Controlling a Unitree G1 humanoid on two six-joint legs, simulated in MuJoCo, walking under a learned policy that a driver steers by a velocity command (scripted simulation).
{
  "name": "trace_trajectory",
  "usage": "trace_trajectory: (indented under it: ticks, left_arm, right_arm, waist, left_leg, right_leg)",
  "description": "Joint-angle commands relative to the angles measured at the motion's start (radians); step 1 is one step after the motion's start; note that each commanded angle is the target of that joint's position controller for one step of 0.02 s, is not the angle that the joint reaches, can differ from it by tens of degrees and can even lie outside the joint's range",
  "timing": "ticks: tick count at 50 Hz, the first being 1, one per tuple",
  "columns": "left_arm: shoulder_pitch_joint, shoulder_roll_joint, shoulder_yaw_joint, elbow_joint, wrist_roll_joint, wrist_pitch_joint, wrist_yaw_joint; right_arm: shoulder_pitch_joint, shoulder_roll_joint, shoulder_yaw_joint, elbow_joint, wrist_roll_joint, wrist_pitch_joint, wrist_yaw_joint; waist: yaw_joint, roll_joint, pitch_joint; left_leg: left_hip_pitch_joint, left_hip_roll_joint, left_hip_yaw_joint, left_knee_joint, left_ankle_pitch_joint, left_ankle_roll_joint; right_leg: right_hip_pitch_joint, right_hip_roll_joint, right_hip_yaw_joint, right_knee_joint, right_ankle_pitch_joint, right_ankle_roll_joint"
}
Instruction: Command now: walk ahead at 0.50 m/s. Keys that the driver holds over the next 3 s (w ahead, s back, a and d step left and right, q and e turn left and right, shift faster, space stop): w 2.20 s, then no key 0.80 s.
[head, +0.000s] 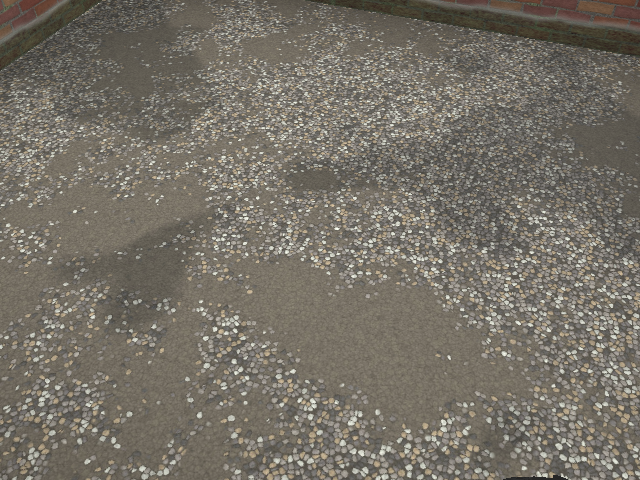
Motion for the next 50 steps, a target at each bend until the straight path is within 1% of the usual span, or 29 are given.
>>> trace_trajectory:
  ticks: [1,3,4,6,7,8,12,13,14,16,18,22,23,24,25,29,30,31,32,35,36,38,42,43,44,46,47,48,50]
  left_arm:
    - [-0.044,0.054,0.015,-0.084,-0.001,-0.022,0.001]
    - [-0.101,0.070,0.017,-0.108,-0.005,-0.010,0.002]
    - [-0.032,0.076,0.023,-0.081,0.000,-0.019,0.002]
    - [-0.087,0.070,0.017,-0.106,-0.002,-0.010,0.002]
    - [-0.074,0.092,0.028,-0.099,0.002,-0.007,0.004]
    - [-0.011,0.079,0.027,-0.077,0.000,-0.018,0.004]
    - [-0.052,0.052,0.014,-0.088,-0.002,-0.022,-0.001]
    - [-0.094,0.066,0.015,-0.108,-0.002,-0.010,0.000]
    - [-0.022,0.076,0.023,-0.079,0.001,-0.021,0.001]
    - [-0.084,0.072,0.017,-0.105,-0.003,-0.011,0.003]
    - [-0.011,0.079,0.027,-0.077,0.000,-0.019,0.005]
    - [-0.050,0.052,0.013,-0.087,-0.002,-0.022,-0.001]
    - [-0.092,0.066,0.015,-0.108,-0.002,-0.011,0.000]
    - [-0.069,0.091,0.026,-0.100,0.002,-0.008,0.002]
    - [-0.003,0.078,0.026,-0.076,0.001,-0.019,0.003]
    - [-0.049,0.054,0.014,-0.087,-0.003,-0.023,-0.001]
    - [-0.091,0.068,0.015,-0.108,-0.003,-0.011,0.000]
    - [-0.069,0.091,0.026,-0.100,0.002,-0.008,0.003]
    - [-0.002,0.079,0.026,-0.076,0.001,-0.020,0.003]
    - [-0.045,0.053,0.013,-0.085,-0.003,-0.024,0.000]
    - [-0.094,0.068,0.016,-0.109,-0.005,-0.011,0.001]
    - [-0.004,0.075,0.025,-0.078,0.002,-0.018,0.003]
    - [-0.046,0.053,0.013,-0.087,-0.002,-0.023,-0.001]
    - [-0.089,0.066,0.014,-0.108,-0.003,-0.012,0.000]
    - [-0.017,0.076,0.022,-0.080,0.001,-0.022,0.001]
    - [-0.079,0.071,0.016,-0.106,-0.003,-0.012,0.002]
    - [-0.069,0.092,0.027,-0.099,0.001,-0.009,0.004]
    - [-0.005,0.078,0.026,-0.077,0.000,-0.019,0.004]
    - [-0.037,0.047,0.012,-0.085,0.000,-0.022,0.001]
  right_arm:
    - [-0.099,-0.075,-0.021,-0.093,0.006,-0.014,-0.010]
    - [-0.133,-0.061,-0.018,-0.112,0.004,-0.014,0.008]
    - [-0.058,-0.071,-0.019,-0.082,-0.001,-0.014,-0.005]
    - [-0.131,-0.064,-0.019,-0.109,-0.001,-0.017,0.008]
    - [-0.100,-0.064,-0.020,-0.099,-0.014,-0.022,0.011]
    - [-0.044,-0.074,-0.021,-0.072,-0.002,-0.022,-0.006]
    - [-0.104,-0.076,-0.019,-0.096,0.007,-0.007,-0.008]
    - [-0.133,-0.060,-0.017,-0.111,0.004,-0.014,0.009]
    - [-0.056,-0.070,-0.019,-0.081,-0.002,-0.016,-0.005]
    - [-0.132,-0.064,-0.019,-0.108,-0.002,-0.019,0.008]
    - [-0.044,-0.073,-0.021,-0.072,-0.003,-0.022,-0.006]
    - [-0.103,-0.074,-0.019,-0.094,0.006,-0.008,-0.008]
    - [-0.132,-0.059,-0.017,-0.110,0.003,-0.014,0.008]
    - [-0.099,-0.062,-0.019,-0.098,-0.013,-0.020,0.011]
    - [-0.043,-0.074,-0.021,-0.070,-0.004,-0.022,-0.006]
    - [-0.102,-0.073,-0.020,-0.093,0.006,-0.009,-0.008]
    - [-0.131,-0.059,-0.017,-0.108,0.003,-0.015,0.008]
    - [-0.098,-0.062,-0.019,-0.097,-0.014,-0.020,0.011]
    - [-0.042,-0.073,-0.021,-0.069,-0.004,-0.022,-0.006]
    - [-0.103,-0.070,-0.019,-0.092,0.006,-0.012,-0.009]
    - [-0.134,-0.057,-0.017,-0.108,0.003,-0.015,0.007]
    - [-0.045,-0.072,-0.021,-0.069,-0.003,-0.021,-0.006]
    - [-0.103,-0.073,-0.019,-0.092,0.006,-0.009,-0.009]
    - [-0.132,-0.058,-0.017,-0.107,0.003,-0.015,0.008]
    - [-0.056,-0.068,-0.019,-0.078,-0.003,-0.017,-0.006]
    - [-0.131,-0.061,-0.019,-0.105,-0.002,-0.020,0.007]
    - [-0.100,-0.060,-0.019,-0.095,-0.014,-0.024,0.010]
    - [-0.044,-0.070,-0.021,-0.068,-0.003,-0.023,-0.007]
    - [-0.101,-0.068,-0.019,-0.088,0.007,-0.015,-0.010]
  waist:
    - [0.007,0.010,-0.058]
    - [-0.013,-0.027,0.016]
    - [0.000,-0.018,-0.099]
    - [-0.009,-0.015,0.006]
    - [-0.016,-0.026,-0.043]
    - [0.007,-0.004,-0.143]
    - [0.006,0.009,-0.027]
    - [-0.011,-0.023,0.015]
    - [0.002,-0.017,-0.107]
    - [-0.009,-0.017,0.006]
    - [0.006,-0.007,-0.142]
    - [0.006,0.006,-0.027]
    - [-0.011,-0.023,0.016]
    - [-0.015,-0.030,-0.037]
    - [0.008,-0.007,-0.142]
    - [0.005,0.002,-0.025]
    - [-0.012,-0.026,0.018]
    - [-0.016,-0.031,-0.035]
    - [0.008,-0.007,-0.141]
    - [0.006,0.004,-0.040]
    - [-0.012,-0.026,0.017]
    - [0.008,-0.006,-0.138]
    - [0.006,0.006,-0.025]
    - [-0.011,-0.024,0.017]
    - [0.003,-0.018,-0.104]
    - [-0.009,-0.016,0.008]
    - [-0.016,-0.027,-0.041]
    - [0.007,-0.006,-0.141]
    - [0.009,0.011,-0.058]
  left_leg:
    - [0.010,0.054,-0.063,-0.130,0.157,0.031]
    - [-0.040,0.058,-0.022,-0.079,0.357,0.029]
    - [0.026,0.051,-0.047,-0.114,0.201,0.029]
    - [-0.033,0.054,-0.018,-0.074,0.365,0.029]
    - [-0.008,0.052,-0.008,-0.073,0.413,0.030]
    - [0.057,0.051,-0.042,-0.110,0.235,0.031]
    - [-0.018,0.062,-0.075,-0.146,0.138,0.031]
    - [-0.049,0.058,-0.025,-0.080,0.349,0.030]
    - [0.028,0.051,-0.047,-0.115,0.195,0.029]
    - [-0.033,0.054,-0.017,-0.073,0.363,0.029]
    - [0.058,0.051,-0.038,-0.108,0.235,0.030]
    - [-0.014,0.061,-0.070,-0.142,0.141,0.030]
    - [-0.046,0.058,-0.022,-0.078,0.351,0.029]
    - [-0.016,0.053,-0.009,-0.073,0.403,0.029]
    - [0.053,0.050,-0.038,-0.109,0.223,0.029]
    - [-0.011,0.059,-0.065,-0.138,0.145,0.029]
    - [-0.044,0.058,-0.019,-0.076,0.354,0.028]
    - [-0.015,0.053,-0.006,-0.072,0.405,0.029]
    - [0.054,0.050,-0.037,-0.108,0.226,0.029]
    - [0.004,0.059,-0.062,-0.133,0.153,0.030]
    - [-0.036,0.060,-0.018,-0.078,0.362,0.029]
    - [0.053,0.051,-0.038,-0.109,0.227,0.029]
    - [-0.013,0.061,-0.068,-0.142,0.142,0.030]
    - [-0.044,0.059,-0.020,-0.077,0.353,0.029]
    - [0.031,0.052,-0.042,-0.114,0.199,0.028]
    - [-0.029,0.056,-0.013,-0.073,0.367,0.029]
    - [-0.005,0.054,-0.004,-0.073,0.415,0.030]
    - [0.059,0.053,-0.036,-0.109,0.237,0.029]
    - [0.014,0.058,-0.059,-0.130,0.162,0.030]
  right_leg:
    - [0.015,-0.026,0.053,-0.124,0.131,-0.023]
    - [-0.014,-0.051,0.081,-0.118,0.333,-0.023]
    - [0.036,-0.036,0.057,-0.115,0.178,-0.024]
    - [-0.009,-0.058,0.086,-0.120,0.345,-0.024]
    - [0.014,-0.067,0.085,-0.105,0.395,-0.028]
    - [0.054,-0.033,0.049,-0.103,0.190,-0.020]
    - [0.007,-0.018,0.050,-0.116,0.132,-0.023]
    - [-0.008,-0.051,0.083,-0.114,0.340,-0.023]
    - [0.042,-0.038,0.061,-0.115,0.184,-0.025]
    - [-0.009,-0.060,0.090,-0.122,0.351,-0.026]
    - [0.053,-0.034,0.052,-0.105,0.197,-0.021]
    - [0.004,-0.020,0.052,-0.120,0.133,-0.024]
    - [-0.011,-0.052,0.085,-0.116,0.341,-0.024]
    - [0.013,-0.067,0.091,-0.106,0.399,-0.028]
    - [0.055,-0.038,0.057,-0.108,0.197,-0.022]
    - [0.001,-0.022,0.055,-0.124,0.138,-0.025]
    - [-0.013,-0.054,0.087,-0.119,0.346,-0.025]
    - [0.012,-0.067,0.092,-0.107,0.405,-0.029]
    - [0.055,-0.038,0.058,-0.109,0.201,-0.023]
    - [0.005,-0.023,0.055,-0.125,0.134,-0.026]
    - [-0.018,-0.050,0.084,-0.119,0.338,-0.024]
    - [0.051,-0.036,0.055,-0.107,0.194,-0.022]
    - [0.001,-0.020,0.055,-0.121,0.135,-0.025]
    - [-0.013,-0.052,0.088,-0.118,0.344,-0.025]
    - [0.037,-0.038,0.064,-0.117,0.187,-0.026]
    - [-0.012,-0.059,0.093,-0.123,0.354,-0.026]
    - [0.011,-0.067,0.091,-0.107,0.406,-0.030]
    - [0.050,-0.033,0.054,-0.106,0.199,-0.022]
    - [0.009,-0.023,0.053,-0.122,0.131,-0.023]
